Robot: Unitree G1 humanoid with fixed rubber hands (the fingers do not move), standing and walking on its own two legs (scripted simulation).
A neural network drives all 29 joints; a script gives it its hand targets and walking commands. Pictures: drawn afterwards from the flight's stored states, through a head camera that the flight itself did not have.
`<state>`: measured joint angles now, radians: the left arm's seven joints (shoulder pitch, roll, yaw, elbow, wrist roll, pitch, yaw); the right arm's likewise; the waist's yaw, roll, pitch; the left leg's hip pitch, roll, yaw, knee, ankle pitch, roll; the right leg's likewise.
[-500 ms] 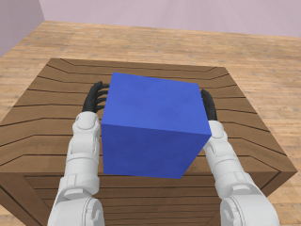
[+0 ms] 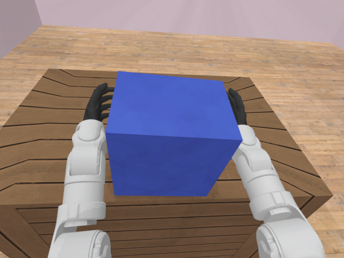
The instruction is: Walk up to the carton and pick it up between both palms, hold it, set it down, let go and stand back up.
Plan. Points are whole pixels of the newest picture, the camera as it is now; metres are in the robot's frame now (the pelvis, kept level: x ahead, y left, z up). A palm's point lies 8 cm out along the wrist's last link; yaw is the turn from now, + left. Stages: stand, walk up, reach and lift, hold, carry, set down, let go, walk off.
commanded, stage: reach and lift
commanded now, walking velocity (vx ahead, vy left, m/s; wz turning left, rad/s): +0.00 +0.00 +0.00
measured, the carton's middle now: (166, 140) +0.36 +0.02 +0.14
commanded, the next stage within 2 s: hold in 1.76 s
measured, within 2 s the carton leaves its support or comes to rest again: neither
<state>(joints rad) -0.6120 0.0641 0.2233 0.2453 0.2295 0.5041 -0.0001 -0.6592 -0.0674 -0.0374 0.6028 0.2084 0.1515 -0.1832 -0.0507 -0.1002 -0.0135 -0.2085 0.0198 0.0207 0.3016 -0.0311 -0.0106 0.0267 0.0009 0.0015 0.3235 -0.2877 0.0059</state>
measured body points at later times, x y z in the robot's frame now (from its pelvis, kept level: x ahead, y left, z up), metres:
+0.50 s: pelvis +0.01 -0.02 +0.00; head -0.04 +0.01 +0.45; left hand +0.38 +0.18 +0.21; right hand +0.40 -0.14 +0.21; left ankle +0.09 +0.13 -0.74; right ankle -0.07 -0.12 -0.74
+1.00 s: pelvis +0.00 -0.01 +0.00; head -0.09 +0.01 +0.44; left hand +0.38 +0.18 +0.26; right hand +0.39 -0.15 +0.28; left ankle +0.09 +0.13 -0.74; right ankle -0.07 -0.12 -0.74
